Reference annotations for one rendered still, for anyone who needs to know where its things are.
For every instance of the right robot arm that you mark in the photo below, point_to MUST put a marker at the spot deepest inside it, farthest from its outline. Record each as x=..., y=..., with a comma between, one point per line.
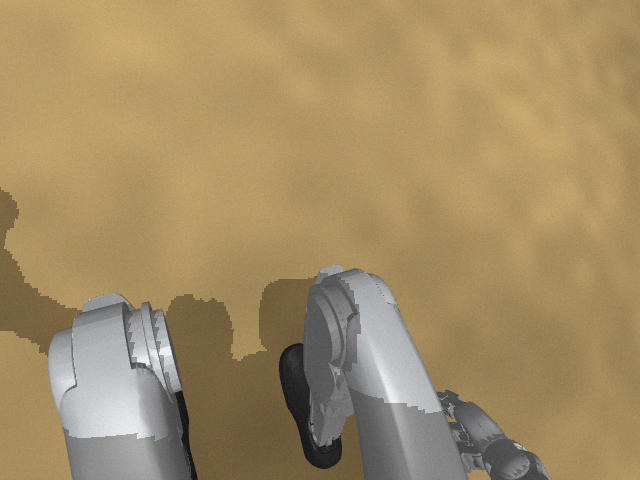
x=506, y=459

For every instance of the right robot hand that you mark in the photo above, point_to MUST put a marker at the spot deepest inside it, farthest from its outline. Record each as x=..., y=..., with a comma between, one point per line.
x=474, y=429

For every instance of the left robot foot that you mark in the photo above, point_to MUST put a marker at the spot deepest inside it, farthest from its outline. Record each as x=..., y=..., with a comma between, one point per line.
x=185, y=436

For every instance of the right robot foot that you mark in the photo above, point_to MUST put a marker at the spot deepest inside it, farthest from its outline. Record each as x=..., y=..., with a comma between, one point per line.
x=297, y=392

